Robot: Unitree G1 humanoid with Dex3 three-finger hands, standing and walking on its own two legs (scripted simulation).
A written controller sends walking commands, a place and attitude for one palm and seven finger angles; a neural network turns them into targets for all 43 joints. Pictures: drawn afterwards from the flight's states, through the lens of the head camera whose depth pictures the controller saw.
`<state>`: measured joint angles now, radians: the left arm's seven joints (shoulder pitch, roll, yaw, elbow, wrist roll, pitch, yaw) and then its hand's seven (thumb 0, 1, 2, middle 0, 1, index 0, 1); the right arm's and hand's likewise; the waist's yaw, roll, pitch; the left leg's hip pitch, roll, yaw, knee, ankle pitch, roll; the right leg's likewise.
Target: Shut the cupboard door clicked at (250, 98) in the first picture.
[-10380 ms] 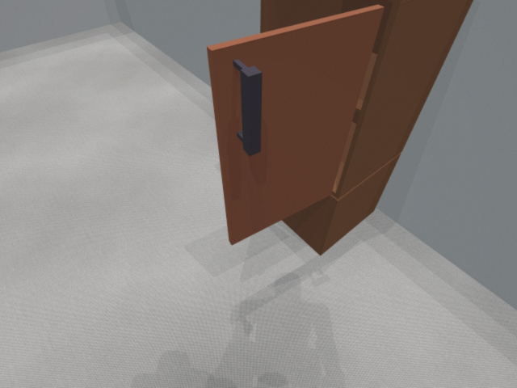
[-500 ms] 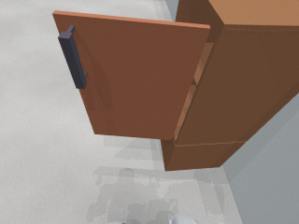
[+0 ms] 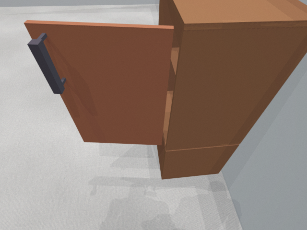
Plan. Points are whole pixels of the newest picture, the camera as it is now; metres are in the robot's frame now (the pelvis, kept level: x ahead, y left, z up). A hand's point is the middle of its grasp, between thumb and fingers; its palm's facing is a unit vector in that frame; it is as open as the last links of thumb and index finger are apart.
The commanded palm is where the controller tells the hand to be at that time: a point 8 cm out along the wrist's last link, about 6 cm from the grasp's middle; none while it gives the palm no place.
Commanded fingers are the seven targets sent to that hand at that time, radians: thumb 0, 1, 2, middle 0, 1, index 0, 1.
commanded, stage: come to a stop and stand still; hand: left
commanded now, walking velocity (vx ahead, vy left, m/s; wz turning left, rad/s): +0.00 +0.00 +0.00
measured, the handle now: (51, 64) +0.53 +0.33 +0.14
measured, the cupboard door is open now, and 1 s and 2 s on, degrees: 82 82 82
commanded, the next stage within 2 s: look again from close up in 1.08 s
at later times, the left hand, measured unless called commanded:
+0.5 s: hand out of the picture +0.00 +0.14 -0.17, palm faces +0.04 -0.99 -0.15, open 7.4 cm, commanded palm none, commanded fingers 0.00 0.90 0.90 -0.20 -0.30 -0.20 -0.30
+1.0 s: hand out of the picture +0.04 +0.17 -0.17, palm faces +0.03 -0.98 -0.18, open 7.4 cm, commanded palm none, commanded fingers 0.00 0.90 0.90 -0.20 -0.30 -0.20 -0.30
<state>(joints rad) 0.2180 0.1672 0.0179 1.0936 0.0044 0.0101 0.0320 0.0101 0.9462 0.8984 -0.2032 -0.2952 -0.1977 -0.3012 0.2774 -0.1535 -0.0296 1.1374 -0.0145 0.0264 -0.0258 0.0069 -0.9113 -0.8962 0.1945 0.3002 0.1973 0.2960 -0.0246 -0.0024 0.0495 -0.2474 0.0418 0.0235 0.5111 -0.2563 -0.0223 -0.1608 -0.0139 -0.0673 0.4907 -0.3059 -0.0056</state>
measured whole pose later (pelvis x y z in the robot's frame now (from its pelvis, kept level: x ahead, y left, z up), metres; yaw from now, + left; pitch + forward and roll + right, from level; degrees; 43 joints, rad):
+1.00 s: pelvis +0.04 +0.00 +0.01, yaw -1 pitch +0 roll +1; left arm 0.27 0.14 0.01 1.15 0.01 -0.02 0.04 0.01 0.91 0.90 -0.20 -0.29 -0.19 -0.30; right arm 0.26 -0.13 -0.01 1.16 -0.01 0.00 -0.05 0.01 -0.92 -0.90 0.20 0.30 0.20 0.30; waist 0.00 -0.02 0.05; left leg -0.14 0.03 0.04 0.41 -0.27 -0.02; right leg -0.05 -0.02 -0.05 0.38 -0.32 0.00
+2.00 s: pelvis +0.02 +0.04 -0.01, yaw -1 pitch +0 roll +0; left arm 0.34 0.18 0.00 1.07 0.02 0.00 0.02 0.01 0.91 0.90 -0.20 -0.29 -0.20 -0.30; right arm 0.29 -0.20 0.00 1.07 -0.02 0.02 0.00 0.01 -0.91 -0.90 0.20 0.30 0.20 0.30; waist 0.01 -0.01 0.03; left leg -0.24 -0.02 0.07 0.57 -0.32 0.04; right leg -0.16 -0.08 -0.02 0.54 -0.37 0.05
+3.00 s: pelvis +0.09 +0.14 +0.00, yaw -1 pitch +1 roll +0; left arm 0.26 0.22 0.05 0.99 0.02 0.06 0.01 0.01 0.91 0.90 -0.20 -0.29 -0.19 -0.30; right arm 0.18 -0.15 -0.01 0.97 -0.03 0.01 -0.03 0.00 -0.93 -0.90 0.20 0.30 0.20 0.30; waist 0.00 -0.03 0.05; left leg -0.32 0.04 0.09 0.47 -0.17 0.02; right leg -0.37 -0.01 -0.03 0.94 -0.47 0.02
